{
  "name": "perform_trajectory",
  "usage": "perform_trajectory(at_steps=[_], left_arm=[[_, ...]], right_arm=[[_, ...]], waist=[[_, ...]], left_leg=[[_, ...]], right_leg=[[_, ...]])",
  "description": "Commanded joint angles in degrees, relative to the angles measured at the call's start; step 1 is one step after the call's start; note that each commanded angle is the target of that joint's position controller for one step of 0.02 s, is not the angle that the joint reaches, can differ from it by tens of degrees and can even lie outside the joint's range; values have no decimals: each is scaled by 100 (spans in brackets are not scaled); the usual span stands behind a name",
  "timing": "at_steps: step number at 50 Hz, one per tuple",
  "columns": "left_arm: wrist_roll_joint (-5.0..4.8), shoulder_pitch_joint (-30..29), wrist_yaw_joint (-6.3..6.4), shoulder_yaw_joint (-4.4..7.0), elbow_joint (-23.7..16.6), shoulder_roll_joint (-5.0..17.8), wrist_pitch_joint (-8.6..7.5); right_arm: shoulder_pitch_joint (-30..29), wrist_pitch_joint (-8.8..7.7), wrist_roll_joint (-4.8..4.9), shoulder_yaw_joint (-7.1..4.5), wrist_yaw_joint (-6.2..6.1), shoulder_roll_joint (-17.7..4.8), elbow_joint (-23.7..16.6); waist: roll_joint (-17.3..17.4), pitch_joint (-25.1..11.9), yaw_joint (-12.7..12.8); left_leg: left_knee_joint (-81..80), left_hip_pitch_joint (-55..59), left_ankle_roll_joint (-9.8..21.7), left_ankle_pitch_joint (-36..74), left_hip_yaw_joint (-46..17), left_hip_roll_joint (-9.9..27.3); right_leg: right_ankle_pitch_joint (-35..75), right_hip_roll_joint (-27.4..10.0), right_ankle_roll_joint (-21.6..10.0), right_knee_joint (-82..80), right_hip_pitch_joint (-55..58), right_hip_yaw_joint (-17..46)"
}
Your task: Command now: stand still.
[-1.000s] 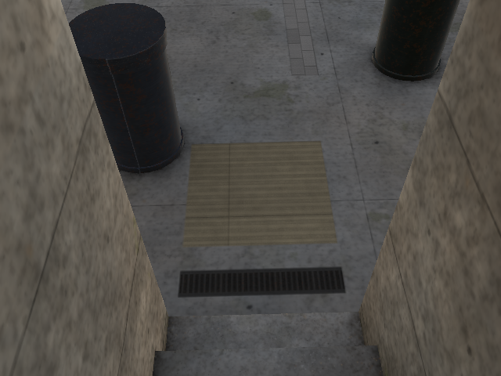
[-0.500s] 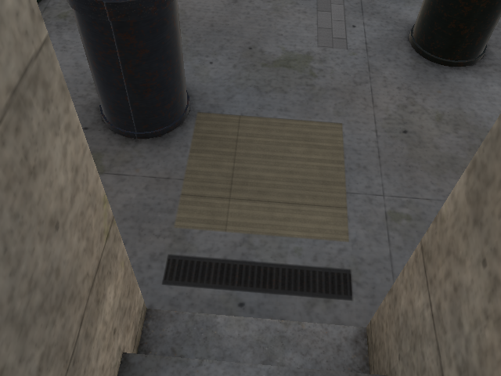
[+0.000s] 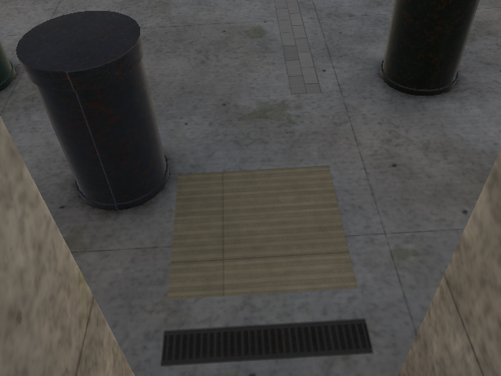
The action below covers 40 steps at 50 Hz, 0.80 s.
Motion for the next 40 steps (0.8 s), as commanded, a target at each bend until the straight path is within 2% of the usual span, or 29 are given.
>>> perform_trajectory(at_steps=[1, 2, 4, 6, 9, 14, 17, 18, 19, 20, 21, 22, 23, 24, 25, 26, 27, 28, 29, 30, 31, 32, 33, 34, 35, 36, 37, 38, 40], left_arm=[[-21, -6, -40, 145, -257, 726, -161], [41, -11, -15, 230, -190, 853, -163], [25, -89, -10, 298, -173, 819, -145], [11, -230, 5, 346, -251, 730, -134], [-20, -270, 15, 319, -239, 578, -158], [7, -507, 3, 419, -215, 820, -196], [-22, -429, 50, 430, -138, 823, -234], [-4, -604, 69, 448, -170, 919, -249], [-8, -701, 61, 450, -198, 935, -272], [227, -89, 174, 493, 197, 601, -255], [291, -322, 274, 584, 314, 819, -194], [281, -519, 306, 622, 451, 841, -188], [243, -828, 334, 655, 507, 873, -175], [260, -1057, 322, 651, 543, 823, -143], [259, -901, 334, 697, 713, 834, -173], [212, -883, 238, 611, 853, 530, -78], [82, -31, 139, 558, 1246, 247, -53], [187, 1272, 62, 550, 1798, 105, -22], [266, 1877, 12, 671, 1874, 290, -18], [289, 1608, 38, 734, 1795, 480, -47], [135, 513, 39, 716, 1549, 890, -86], [38, -642, 30, 717, 1350, 1174, -23], [-33, -894, 53, 681, 1357, 1104, 3], [-22, -1050, 53, 678, 1250, 1081, 29], [-24, -824, 54, 746, 1284, 1012, 43], [-144, -737, 43, 825, 1357, 1158, 39], [-80, -445, 46, 891, 1483, 1205, 62], [-91, -228, 62, 955, 1640, 1275, 88], [-44, -90, 65, 1035, 1733, 1245, 138]], right_arm=[[634, 18, -1, -136, 11, -583, -132], [647, 47, -82, -136, 0, -525, -126], [758, 81, -110, -136, -21, -435, 1], [741, 80, -160, -142, -38, -412, 81], [642, 77, -124, -113, -11, -342, 177], [989, 79, -102, -105, -20, -229, 470], [923, 76, -72, -149, 15, -361, 478], [910, 69, -91, -163, -5, -416, 477], [779, 67, -56, -179, -12, -446, 494], [378, -57, -281, -192, -103, -608, 489], [262, -136, -136, -248, -253, -663, 500], [284, -162, -71, -261, -309, -695, 503], [533, -170, -72, -262, -356, -639, 658], [708, -190, -72, -263, -395, -597, 813], [787, -165, -85, -355, -428, -730, 860], [507, -127, -77, -307, -306, -677, 930], [-260, -35, -40, -277, -117, -729, 784], [-1011, 18, -416, -231, 39, -770, 723], [-1594, 31, -296, -321, 102, -1116, 571], [-1636, 67, -146, -417, 133, -1223, 637], [-1105, 167, 79, -568, 144, -1232, 696], [-712, 318, 142, -702, 1, -1175, 676], [-786, 414, 119, -771, -108, -1157, 589], [-976, 452, 8, -799, -189, -1023, 549], [-1119, 484, 29, -786, -177, -910, 596], [-1025, 482, -1, -833, -184, -940, 571], [-1179, 506, 52, -843, -168, -995, 608], [-1317, 535, 93, -841, -148, -998, 564], [-1523, 563, 100, -851, -141, -1052, 521]], waist=[[-326, 537, 34], [-314, 627, 5], [-39, 691, -46], [28, 682, -78], [-228, 595, -60], [-181, 659, -238], [-133, 654, -128], [-326, 617, -179], [-231, 618, -121], [447, 837, 137], [-517, 672, 56], [-403, 835, 10], [-160, 873, -132], [49, 746, -239], [213, 906, -218], [111, 560, -17], [192, 506, 521], [348, 119, 1207], [331, 93, 1624], [24, 141, 1477], [-798, 227, 730], [-1232, 118, -25], [-855, 97, -136], [-485, -64, -199], [-204, -78, -9], [-456, -103, -197], [-369, 34, -37], [-342, 59, 70], [-338, -20, 196]], left_leg=[[-419, 1065, 26, 2258, -671, 495], [-290, 1310, -26, 2442, -511, 411], [-252, 1386, 42, 2850, -510, 435], [-218, 1394, 160, 3296, -673, 628], [-229, 1359, 78, 3218, -687, 704], [101, 2055, -14, 3578, -637, 535], [-60, 1984, 125, 4159, -813, 599], [29, 2107, 122, 4338, -783, 603], [54, 1820, 125, 4424, -816, 621], [-87, 1448, 653, 5224, -1266, 1214], [-31, 1751, 548, 4536, -1059, 1063], [-3, 1803, 371, 4396, -796, 777], [-9, 2197, 263, 4419, -732, 615], [3, 2479, 273, 4886, -852, 638], [-87, 2830, 306, 4749, -776, 715], [-88, 1728, 398, 5373, -913, 781], [-391, 249, 449, 5052, -689, 768], [10, -1320, 314, 5485, -452, 743], [94, -1405, 204, 5737, -278, 680], [131, -741, 77, 5274, -199, 647], [251, 331, -188, 3977, 80, 381], [321, 1181, -347, 2374, 351, 190], [374, 1418, -335, 2180, 444, 174], [353, 1525, -347, 2426, 431, 193], [200, 1505, -284, 2804, 353, 252], [-220, 1496, -361, 2556, 373, 288], [-321, 1604, -413, 2235, 512, 236], [-468, 1702, -391, 2395, 551, 187], [-696, 1823, -360, 2566, 585, 194]], right_leg=[[437, -236, -12, -2639, -551, 913], [818, -189, -41, -2810, -671, 830], [691, -136, -27, -2575, -650, 709], [316, -78, 2, -2353, -594, 670], [389, -87, 16, -2580, -362, 757], [1037, -199, -64, -2933, -874, 823], [894, -171, 38, -2901, -683, 735], [1097, -162, 20, -2911, -760, 759], [1029, -185, -25, -2926, -491, 845], [227, -126, 276, -2557, -326, 820], [459, -286, 354, -3898, -324, 676], [691, -164, 391, -4314, -337, 369], [616, -34, 406, -4374, -591, 119], [481, -9, 419, -4396, -530, 55], [714, 29, 393, -4672, -920, 25], [909, -35, 452, -4623, 688, -75], [1572, 23, 478, -5174, 2486, -206], [3462, 199, 385, -3887, 4510, -307], [3487, 437, 296, -4175, 4682, -458], [3560, 488, 201, -5202, 4281, -405], [5151, 349, -52, -6390, 3470, 2], [5304, 231, -301, -6964, 2885, 342], [5204, 166, -387, -7114, 2825, 397], [5577, 179, -475, -7050, 3006, 409], [5924, 288, -416, -7092, 3236, 301], [5861, 302, -428, -6976, 3452, 313], [5636, 323, -397, -7144, 3400, 312], [5563, 403, -369, -7225, 3471, 188], [5459, 493, -352, -7312, 3716, 130]])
